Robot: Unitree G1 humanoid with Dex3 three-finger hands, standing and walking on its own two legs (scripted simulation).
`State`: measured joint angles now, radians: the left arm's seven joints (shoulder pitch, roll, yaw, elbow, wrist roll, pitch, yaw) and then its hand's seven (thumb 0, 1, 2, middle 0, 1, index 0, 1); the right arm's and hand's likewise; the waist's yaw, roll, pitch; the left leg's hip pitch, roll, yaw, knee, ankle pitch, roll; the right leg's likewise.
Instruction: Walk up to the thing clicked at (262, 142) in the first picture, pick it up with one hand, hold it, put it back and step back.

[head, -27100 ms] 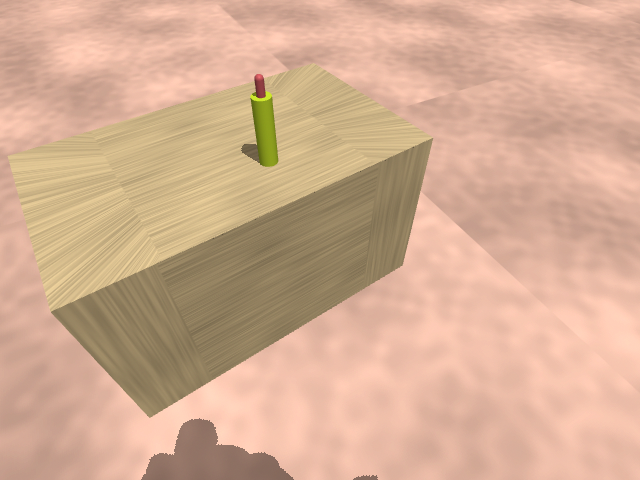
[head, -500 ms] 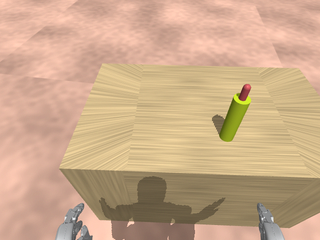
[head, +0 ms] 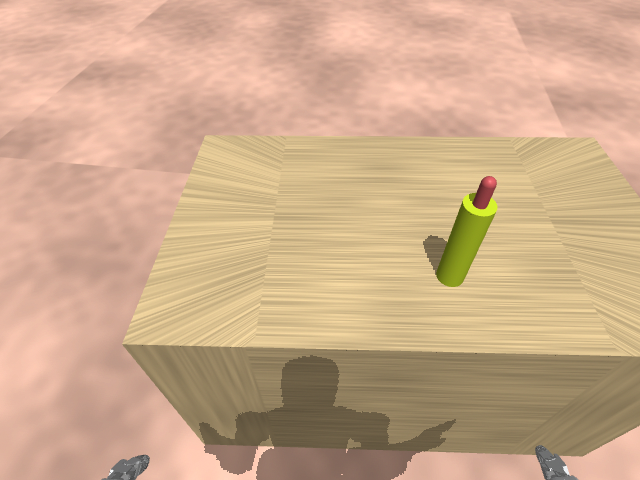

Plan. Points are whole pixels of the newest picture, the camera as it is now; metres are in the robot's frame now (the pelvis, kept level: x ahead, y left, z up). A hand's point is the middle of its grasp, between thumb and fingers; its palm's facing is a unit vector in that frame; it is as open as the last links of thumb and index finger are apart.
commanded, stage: home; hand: right
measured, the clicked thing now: (467, 233) +0.52 -0.23 -0.01
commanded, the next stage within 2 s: stand in 0.14 s
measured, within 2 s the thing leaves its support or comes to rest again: neither
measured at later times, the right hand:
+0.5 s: hand out of the picture +0.05 -0.26 -0.12, palm faces -0.02 +0.93 -0.36, open 14.1 cm
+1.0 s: hand out of the picture +0.02 -0.25 -0.12, palm faces -0.04 +0.95 -0.32, open 7.4 cm
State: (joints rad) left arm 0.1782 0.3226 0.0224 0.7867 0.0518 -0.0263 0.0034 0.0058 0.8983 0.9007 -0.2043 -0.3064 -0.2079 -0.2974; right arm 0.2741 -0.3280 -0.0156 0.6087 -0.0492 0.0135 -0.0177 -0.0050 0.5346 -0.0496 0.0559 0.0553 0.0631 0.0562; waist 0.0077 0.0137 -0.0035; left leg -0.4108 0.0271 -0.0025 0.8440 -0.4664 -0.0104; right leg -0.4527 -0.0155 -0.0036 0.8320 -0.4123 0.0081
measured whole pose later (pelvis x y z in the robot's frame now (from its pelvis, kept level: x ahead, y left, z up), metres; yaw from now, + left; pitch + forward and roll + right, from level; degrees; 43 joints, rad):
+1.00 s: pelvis -0.02 -0.01 +0.04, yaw +1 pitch -3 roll +0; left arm 0.14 0.34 0.01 1.18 0.01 0.00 -0.01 0.00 0.90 0.90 -0.20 -0.30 -0.20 -0.30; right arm 0.17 -0.33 0.00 1.14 -0.02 0.00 0.00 0.01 -0.89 -0.89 0.20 0.30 0.21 0.30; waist 0.01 0.00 0.06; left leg -0.12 0.03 -0.01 0.38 -0.20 -0.03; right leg -0.16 -0.01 -0.02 0.38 -0.16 0.00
